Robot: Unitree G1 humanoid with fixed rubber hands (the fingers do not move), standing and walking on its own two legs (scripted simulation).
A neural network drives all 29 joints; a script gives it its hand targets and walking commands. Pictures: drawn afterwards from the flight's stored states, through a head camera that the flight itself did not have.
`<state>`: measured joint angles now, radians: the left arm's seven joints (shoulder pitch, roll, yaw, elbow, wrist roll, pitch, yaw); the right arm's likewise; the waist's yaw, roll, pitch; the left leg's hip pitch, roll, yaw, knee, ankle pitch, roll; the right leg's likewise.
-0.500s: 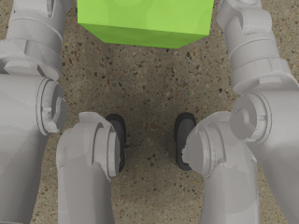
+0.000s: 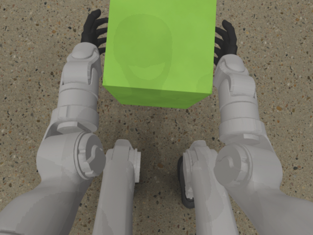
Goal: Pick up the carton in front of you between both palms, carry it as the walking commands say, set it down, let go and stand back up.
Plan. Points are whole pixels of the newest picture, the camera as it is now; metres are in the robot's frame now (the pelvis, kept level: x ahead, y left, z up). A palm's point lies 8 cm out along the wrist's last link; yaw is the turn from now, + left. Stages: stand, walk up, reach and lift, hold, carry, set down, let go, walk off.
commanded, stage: reach and lift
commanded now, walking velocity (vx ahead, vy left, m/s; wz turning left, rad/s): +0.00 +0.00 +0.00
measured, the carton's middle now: (157, 62) +0.53 +0.02 -0.13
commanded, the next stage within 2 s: none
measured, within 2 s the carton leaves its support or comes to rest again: neither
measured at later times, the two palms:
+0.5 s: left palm (65, 28) +0.49 +0.17 +0.07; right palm (268, 38) +0.48 -0.13 +0.08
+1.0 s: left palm out of the picture +0.43 +0.16 +0.23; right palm out of the picture +0.44 -0.14 +0.24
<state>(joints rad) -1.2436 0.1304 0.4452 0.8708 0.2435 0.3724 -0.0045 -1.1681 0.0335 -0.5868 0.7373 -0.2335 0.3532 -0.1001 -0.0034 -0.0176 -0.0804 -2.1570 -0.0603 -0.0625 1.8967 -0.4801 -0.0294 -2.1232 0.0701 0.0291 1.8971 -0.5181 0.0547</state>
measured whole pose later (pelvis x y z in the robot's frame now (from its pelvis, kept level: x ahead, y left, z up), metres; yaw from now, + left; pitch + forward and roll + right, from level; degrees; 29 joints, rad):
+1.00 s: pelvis +0.08 +0.00 +0.25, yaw +2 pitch +21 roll +0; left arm -0.50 -0.12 0.37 0.54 0.25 0.40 0.00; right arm -0.49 0.15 -0.40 0.53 -0.23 0.38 -0.03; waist 0.00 -0.02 -0.18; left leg -0.99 -0.03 -0.06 0.99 -0.37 -0.01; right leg -0.97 0.04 0.07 0.99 -0.40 0.02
